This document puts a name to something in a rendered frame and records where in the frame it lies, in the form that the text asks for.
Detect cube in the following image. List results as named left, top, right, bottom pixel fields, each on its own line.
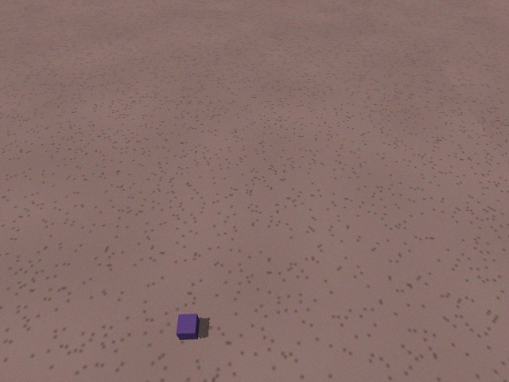
left=176, top=314, right=200, bottom=340

